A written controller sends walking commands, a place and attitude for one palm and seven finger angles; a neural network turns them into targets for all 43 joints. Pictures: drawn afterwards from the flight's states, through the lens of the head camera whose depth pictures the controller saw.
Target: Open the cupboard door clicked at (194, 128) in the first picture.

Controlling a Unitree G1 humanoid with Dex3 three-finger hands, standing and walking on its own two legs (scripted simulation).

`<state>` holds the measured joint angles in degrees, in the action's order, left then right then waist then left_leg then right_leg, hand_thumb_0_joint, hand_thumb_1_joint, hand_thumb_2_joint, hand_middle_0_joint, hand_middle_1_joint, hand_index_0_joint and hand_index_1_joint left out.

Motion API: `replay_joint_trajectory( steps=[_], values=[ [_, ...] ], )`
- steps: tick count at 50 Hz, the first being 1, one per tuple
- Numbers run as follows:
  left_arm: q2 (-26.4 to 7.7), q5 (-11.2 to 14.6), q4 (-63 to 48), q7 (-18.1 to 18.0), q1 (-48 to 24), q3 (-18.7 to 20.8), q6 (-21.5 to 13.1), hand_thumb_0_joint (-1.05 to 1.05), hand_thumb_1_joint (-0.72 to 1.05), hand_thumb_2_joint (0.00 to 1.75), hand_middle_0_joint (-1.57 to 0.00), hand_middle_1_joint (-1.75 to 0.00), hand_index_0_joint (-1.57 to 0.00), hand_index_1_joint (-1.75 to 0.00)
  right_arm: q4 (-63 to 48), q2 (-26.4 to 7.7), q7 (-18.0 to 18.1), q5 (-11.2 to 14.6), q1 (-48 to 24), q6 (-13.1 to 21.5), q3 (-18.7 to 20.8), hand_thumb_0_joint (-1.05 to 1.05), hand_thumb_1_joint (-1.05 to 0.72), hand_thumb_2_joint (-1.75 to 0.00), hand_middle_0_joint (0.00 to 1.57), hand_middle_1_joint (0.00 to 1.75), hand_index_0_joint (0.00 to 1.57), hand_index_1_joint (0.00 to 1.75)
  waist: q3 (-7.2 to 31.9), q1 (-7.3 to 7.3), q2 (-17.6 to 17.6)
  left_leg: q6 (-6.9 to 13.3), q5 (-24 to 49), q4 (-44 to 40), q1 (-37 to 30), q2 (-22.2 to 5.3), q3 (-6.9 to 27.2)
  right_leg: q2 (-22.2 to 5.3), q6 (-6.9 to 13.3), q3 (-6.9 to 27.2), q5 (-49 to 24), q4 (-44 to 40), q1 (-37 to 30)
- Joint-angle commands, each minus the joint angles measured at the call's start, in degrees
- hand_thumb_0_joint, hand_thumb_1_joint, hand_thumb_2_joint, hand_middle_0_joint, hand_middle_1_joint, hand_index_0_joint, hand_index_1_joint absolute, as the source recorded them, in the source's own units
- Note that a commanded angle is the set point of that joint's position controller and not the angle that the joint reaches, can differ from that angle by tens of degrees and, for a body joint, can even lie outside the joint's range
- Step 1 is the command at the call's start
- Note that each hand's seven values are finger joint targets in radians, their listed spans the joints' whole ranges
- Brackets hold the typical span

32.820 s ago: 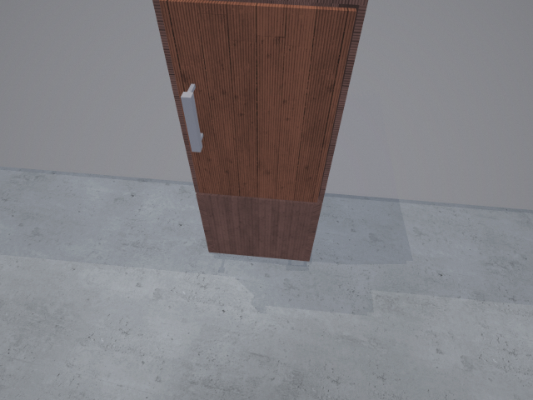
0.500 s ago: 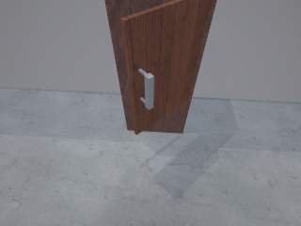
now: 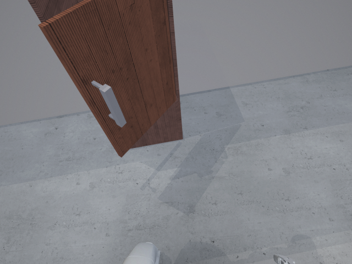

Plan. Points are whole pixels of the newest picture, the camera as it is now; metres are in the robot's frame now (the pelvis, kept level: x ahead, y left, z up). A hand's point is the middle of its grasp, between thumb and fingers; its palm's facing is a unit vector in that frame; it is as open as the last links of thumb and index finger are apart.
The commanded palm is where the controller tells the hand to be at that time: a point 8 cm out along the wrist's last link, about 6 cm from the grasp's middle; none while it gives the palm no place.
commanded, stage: walk to a spot facing it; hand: left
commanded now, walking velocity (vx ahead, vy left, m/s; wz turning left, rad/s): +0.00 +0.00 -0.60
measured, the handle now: (109, 104) +0.54 +0.27 -0.03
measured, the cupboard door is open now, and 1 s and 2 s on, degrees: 44 44 44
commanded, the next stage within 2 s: none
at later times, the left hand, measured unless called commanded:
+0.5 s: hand (87, 260) +0.13 +0.27 -0.19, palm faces -0.18 -0.95 -0.25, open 7.4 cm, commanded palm none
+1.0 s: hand (151, 208) +0.26 +0.11 -0.16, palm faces -0.58 -0.77 -0.27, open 7.4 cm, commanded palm none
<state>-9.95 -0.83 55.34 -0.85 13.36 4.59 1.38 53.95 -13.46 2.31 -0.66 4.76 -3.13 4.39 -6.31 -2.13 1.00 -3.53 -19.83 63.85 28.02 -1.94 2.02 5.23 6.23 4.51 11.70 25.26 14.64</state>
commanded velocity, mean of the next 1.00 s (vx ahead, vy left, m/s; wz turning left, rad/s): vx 0.00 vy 0.00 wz -0.60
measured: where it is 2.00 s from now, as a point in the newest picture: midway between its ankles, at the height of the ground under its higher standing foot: (232, 251)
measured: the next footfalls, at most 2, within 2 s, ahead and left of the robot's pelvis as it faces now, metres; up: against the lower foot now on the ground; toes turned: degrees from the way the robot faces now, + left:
left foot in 0.44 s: +0.10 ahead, +0.17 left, +0.00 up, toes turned -19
right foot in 0.86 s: +0.03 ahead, -0.08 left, +0.00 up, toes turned -36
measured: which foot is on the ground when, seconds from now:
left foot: up 0.00-0.42, down 0.44-0.86, up 0.88-1.00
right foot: down 0.00-0.44, up 0.46-0.84, down 0.86-1.00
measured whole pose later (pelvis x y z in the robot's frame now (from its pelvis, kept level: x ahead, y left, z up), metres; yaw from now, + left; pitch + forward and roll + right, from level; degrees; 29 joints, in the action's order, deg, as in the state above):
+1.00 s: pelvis +0.04 +0.03 -0.01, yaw -37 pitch +0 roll +1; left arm -11.9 -1.0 49.8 -0.1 6.1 3.0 1.7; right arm 53.6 -14.6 1.8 -0.4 13.6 -3.7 3.4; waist -7.4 1.6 1.2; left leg -4.3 -26.8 64.2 25.7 -4.7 -2.9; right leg 1.1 2.7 0.0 16.3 32.6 16.4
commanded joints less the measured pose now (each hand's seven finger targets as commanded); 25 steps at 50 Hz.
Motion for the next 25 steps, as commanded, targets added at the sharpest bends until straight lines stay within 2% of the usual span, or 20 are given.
replay_joint_trajectory(
  steps=[1, 4, 7, 9, 10, 12, 15, 17, 18, 19, 20, 21, 22, 23, 24, 25],
  values=[
    [-10.8, -0.1, -2.9, -0.7, 6.3, 2.8, -1.0, 0.0, 0.9, 0.9, -0.2, -0.3, -0.2, -0.3, -4.5, -4.3, 0.3, -0.1, 0.1, 0.5, 0.5, 0.0, -0.9, -0.9, 0.2, 0.3, 0.2, 0.3, 8.9, -0.67, -7.4, -0.2, 0.6, -0.4, 8.3, -0.2, 2.0, -14.0, -2.7, 17.9, -24.3, -5.6, -15.2],
    [-10.8, -0.3, -3.2, -0.8, 7.5, 2.8, -1.0, 0.0, 0.9, 0.9, -0.2, -0.3, -0.2, -0.3, -5.9, -4.4, 0.4, -0.1, -2.0, 0.7, 0.5, 0.0, -0.9, -0.9, 0.2, 0.3, 0.2, 0.3, 8.9, -1.14, -8.5, -0.4, -0.6, -1.8, 8.3, 0.2, 2.6, -14.3, -1.4, 20.5, -26.3, -4.7, -15.1],
    [-11.4, -0.4, -4.0, -0.6, 7.2, 2.9, -0.9, 0.0, 0.9, 0.9, -0.2, -0.3, -0.2, -0.3, -7.0, -4.3, 0.3, 0.0, -3.2, 0.7, 0.4, 0.0, -0.9, -0.9, 0.2, 0.3, 0.2, 0.3, 7.7, -1.02, -6.9, -0.1, -0.5, -2.3, 8.2, 0.5, 3.1, -14.4, 0.9, 22.7, -22.2, -5.3, -12.6],
    [-11.5, -0.7, -4.3, -0.7, 7.3, 2.9, -1.0, 0.0, 0.9, 0.9, -0.2, -0.3, -0.2, -0.3, -7.9, -4.1, 0.0, 0.0, -4.2, 1.1, 0.3, 0.0, -0.9, -0.9, 0.2, 0.3, 0.2, 0.3, 8.2, -1.23, -6.9, -0.1, -1.5, -4.7, 7.1, 0.9, 3.0, -14.4, 2.3, 24.6, -21.0, -4.7, -11.7],
    [-12.1, -0.6, -4.7, -0.6, 6.8, 2.9, -1.0, 0.0, 0.9, 0.9, -0.2, -0.3, -0.2, -0.3, -8.3, -3.9, 0.0, 0.1, -3.9, 1.2, 0.2, 0.0, -0.9, -0.9, 0.2, 0.3, 0.2, 0.3, 8.7, -0.99, -6.3, 0.1, -1.4, -6.1, 7.2, 1.1, 3.0, -14.4, 3.2, 24.4, -21.3, -4.5, -12.9],
    [-12.3, -0.7, -5.1, -0.6, 7.2, 2.9, -0.9, 0.0, 0.9, 0.9, -0.2, -0.3, -0.2, -0.3, -9.0, -3.7, -0.1, 0.2, -4.9, 1.5, 0.1, 0.0, -0.9, -0.9, 0.2, 0.3, 0.2, 0.3, 8.5, -1.43, -6.8, 0.3, -1.9, -8.5, 5.7, 1.8, 2.8, -13.8, 3.9, 26.0, -21.7, -4.0, -11.5],
    [-13.1, -0.9, -5.7, -0.7, 5.9, 3.1, -0.9, 0.0, 0.9, 0.9, -0.2, -0.3, -0.2, -0.3, -9.8, -3.3, -0.1, 0.6, -4.0, 2.1, 0.0, 0.0, -0.9, -0.9, 0.2, 0.3, 0.2, 0.3, 9.4, -0.87, -6.9, 0.8, -3.4, -14.3, 2.2, 2.4, 3.0, -14.0, 5.2, 27.6, -24.0, -2.7, -10.7],
    [-13.5, -1.0, -6.3, -0.8, 4.4, 3.2, -0.7, 0.0, 0.9, 0.9, -0.2, -0.3, -0.2, -0.3, -9.9, -3.2, 0.0, 0.9, -2.3, 2.6, -0.1, 0.0, -0.9, -0.9, 0.2, 0.3, 0.2, 0.3, 10.3, -0.07, -7.2, 1.2, -3.4, -21.0, -3.1, 2.9, 3.0, -13.2, 4.8, 28.0, -26.3, -1.0, -8.1],
    [-13.5, -0.8, -6.5, -0.8, 3.4, 3.1, -0.7, 0.0, 0.9, 0.9, -0.2, -0.3, -0.2, -0.3, -9.4, -3.3, 0.1, 1.1, -0.1, 2.8, -0.1, 0.0, -0.9, -0.9, 0.2, 0.3, 0.2, 0.3, 11.2, 0.94, -7.0, 1.4, -1.1, -25.6, -7.0, 3.3, 3.1, -12.0, 3.7, 27.3, -26.2, 0.1, -6.6],
    [-13.0, -0.6, -6.8, -0.8, 2.5, 3.0, -0.6, 0.0, 0.9, 0.9, -0.2, -0.3, -0.2, -0.3, -8.6, -3.9, 0.2, 1.2, 2.3, 3.0, 0.0, 0.0, -0.9, -0.9, 0.2, 0.3, 0.2, 0.3, 11.6, 2.1, -6.0, 1.3, 2.8, -32.4, -14.1, 2.9, 3.4, -10.5, 1.7, 26.6, -23.0, 1.8, -1.9],
    [-12.5, -0.2, -7.2, -0.7, 0.9, 2.7, -0.5, 0.0, 0.9, 0.9, -0.2, -0.3, -0.2, -0.3, -7.5, -5.3, 0.6, 1.0, 6.4, 3.4, 0.2, 0.0, -0.9, -0.9, 0.2, 0.3, 0.2, 0.3, 13.0, 4.11, -3.5, 2.3, 7.5, -39.5, -23.7, 0.0, 4.5, -7.5, -0.9, 22.6, -15.6, 4.5, 3.9],
    [-9.8, 0.5, -7.9, -0.2, 2.5, 2.3, -0.4, 0.0, 0.9, 0.9, -0.2, -0.3, -0.2, -0.3, -7.6, -9.9, 0.9, 0.4, 8.2, 4.1, 0.8, 0.0, -0.9, -0.9, 0.2, 0.3, 0.2, 0.3, 14.5, 4.17, 7.5, 6.6, 7.1, -46.2, -32.5, -12.8, 17.9, 0.0, -4.1, 14.9, 3.4, 11.3, 14.9],
    [-9.3, 0.4, -8.5, 0.5, 1.6, 1.8, -0.8, 0.0, 0.9, 0.9, -0.2, -0.3, -0.2, -0.3, -8.3, -13.2, 1.1, -0.2, 9.3, 3.9, 1.3, 0.0, -0.9, -0.9, 0.2, 0.3, 0.2, 0.3, 12.2, 3.77, 15.4, 13.1, 16.0, -48.4, -31.6, -24.8, 28.3, 1.9, -7.4, 4.0, 24.8, 24.2, 20.6],
    [-11.0, -0.4, -8.5, 0.9, 0.6, 2.1, -0.7, 0.0, 0.9, 0.9, -0.2, -0.3, -0.2, -0.3, -8.8, -11.9, 1.2, -0.8, 8.7, 3.5, 0.7, 0.0, -0.9, -0.9, 0.2, 0.3, 0.2, 0.3, 9.4, 3.59, 7.7, 16.0, 21.5, -47.1, -25.9, -26.4, 26.2, -1.6, -8.5, 2.4, 23.7, 32.9, 19.5],
    [-9.7, -0.7, -9.9, 1.6, 1.8, 2.0, -1.0, 0.0, 0.9, 0.9, -0.2, -0.3, -0.2, -0.3, -10.7, -11.2, 1.5, -1.0, 5.4, 3.4, 0.3, 0.0, -0.9, -0.9, 0.2, 0.3, 0.2, 0.3, 6.7, 1.24, 2.9, 16.3, 23.0, -46.1, -20.0, -24.8, 21.4, -3.6, -9.6, 0.2, 21.4, 35.8, 18.6],
    [-9.8, -1.4, -7.6, 1.7, 1.2, 2.3, -0.5, 0.0, 0.9, 0.9, -0.2, -0.3, -0.2, -0.3, -9.2, -8.5, 1.3, -1.6, 6.4, 3.7, -0.5, 0.0, -0.9, -0.9, 0.2, 0.3, 0.2, 0.3, 7.2, 1.09, 7.3, 13.7, 33.1, -44.8, -21.8, -19.0, 16.8, -2.7, -9.9, 0.0, 18.5, 39.4, 19.7]
  ],
)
